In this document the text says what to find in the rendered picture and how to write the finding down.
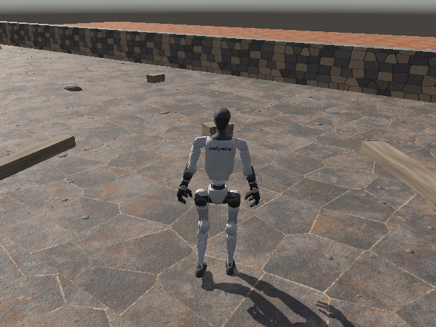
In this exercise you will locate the left robot forearm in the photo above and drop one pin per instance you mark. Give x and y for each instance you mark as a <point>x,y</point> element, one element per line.
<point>185,179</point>

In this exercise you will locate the right robot upper arm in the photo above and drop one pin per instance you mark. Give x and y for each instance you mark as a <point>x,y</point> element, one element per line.
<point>244,155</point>

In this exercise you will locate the left robot upper arm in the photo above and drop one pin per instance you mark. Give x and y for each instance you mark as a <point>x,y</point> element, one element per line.
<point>198,143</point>

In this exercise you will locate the right robot forearm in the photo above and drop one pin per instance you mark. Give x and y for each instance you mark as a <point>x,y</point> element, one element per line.
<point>252,182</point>

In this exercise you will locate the robot left foot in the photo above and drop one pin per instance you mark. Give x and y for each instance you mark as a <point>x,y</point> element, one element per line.
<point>199,271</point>

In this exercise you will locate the robot right hand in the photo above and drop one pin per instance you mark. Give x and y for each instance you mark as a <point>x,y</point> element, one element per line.
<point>255,196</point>

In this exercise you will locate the robot left hand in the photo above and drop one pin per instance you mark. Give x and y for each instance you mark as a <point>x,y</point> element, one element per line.
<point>181,193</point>

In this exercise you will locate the right robot shin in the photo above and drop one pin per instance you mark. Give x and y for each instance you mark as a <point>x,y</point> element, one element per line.
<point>231,245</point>

